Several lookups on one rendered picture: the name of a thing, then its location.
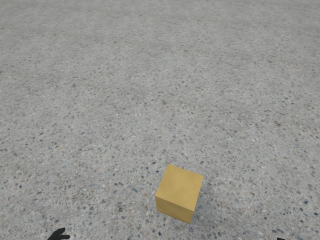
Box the carton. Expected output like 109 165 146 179
155 164 204 225

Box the left robot hand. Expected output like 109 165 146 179
47 227 70 240

